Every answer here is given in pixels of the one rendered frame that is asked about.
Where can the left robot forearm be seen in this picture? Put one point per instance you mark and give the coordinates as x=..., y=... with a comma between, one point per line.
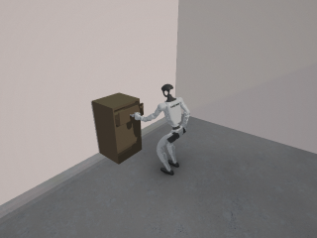
x=146, y=119

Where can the right robot shin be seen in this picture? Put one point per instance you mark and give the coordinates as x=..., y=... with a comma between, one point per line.
x=171, y=150

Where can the robot left hand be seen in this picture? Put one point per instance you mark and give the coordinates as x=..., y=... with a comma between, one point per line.
x=137, y=116

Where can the left robot upper arm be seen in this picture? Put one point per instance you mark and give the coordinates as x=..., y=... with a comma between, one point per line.
x=160, y=108

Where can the left robot foot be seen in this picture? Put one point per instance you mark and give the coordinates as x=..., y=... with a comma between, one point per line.
x=170, y=172

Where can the right robot forearm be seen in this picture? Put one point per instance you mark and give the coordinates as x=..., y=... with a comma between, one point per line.
x=185, y=119

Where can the right robot upper arm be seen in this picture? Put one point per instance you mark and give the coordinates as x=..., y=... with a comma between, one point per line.
x=183, y=106

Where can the drawer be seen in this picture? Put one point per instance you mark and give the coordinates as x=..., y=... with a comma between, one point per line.
x=123, y=115

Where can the cabinet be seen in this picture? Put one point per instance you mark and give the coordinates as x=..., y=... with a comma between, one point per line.
x=117, y=143

